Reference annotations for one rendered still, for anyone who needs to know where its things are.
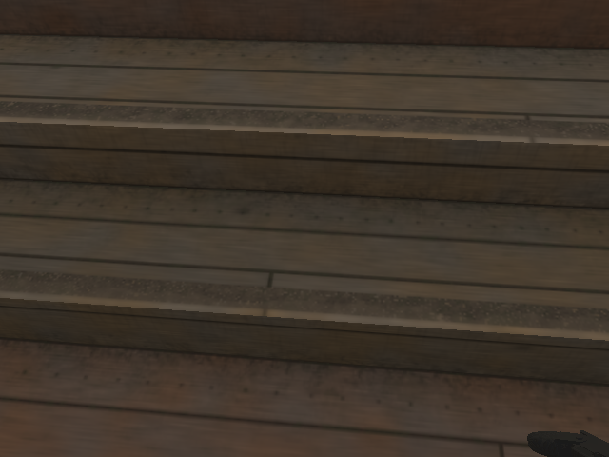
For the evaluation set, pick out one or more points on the right robot hand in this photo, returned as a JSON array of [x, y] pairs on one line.
[[566, 444]]

